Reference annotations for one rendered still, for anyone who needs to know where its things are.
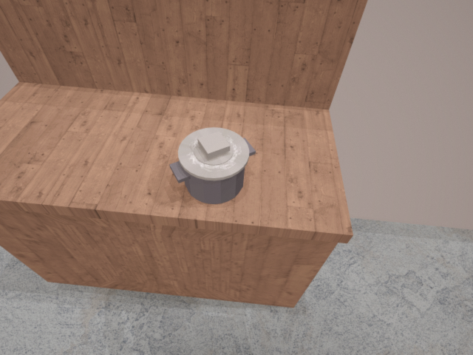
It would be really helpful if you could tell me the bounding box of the table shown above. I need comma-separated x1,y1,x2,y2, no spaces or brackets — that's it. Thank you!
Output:
0,0,368,308

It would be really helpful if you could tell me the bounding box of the lid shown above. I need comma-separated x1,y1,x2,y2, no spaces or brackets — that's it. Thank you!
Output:
178,127,249,180

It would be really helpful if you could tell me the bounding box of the pot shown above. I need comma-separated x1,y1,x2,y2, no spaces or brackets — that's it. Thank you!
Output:
169,138,256,204

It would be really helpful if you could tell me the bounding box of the knob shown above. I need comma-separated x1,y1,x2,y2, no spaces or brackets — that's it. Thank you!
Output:
197,132,230,159

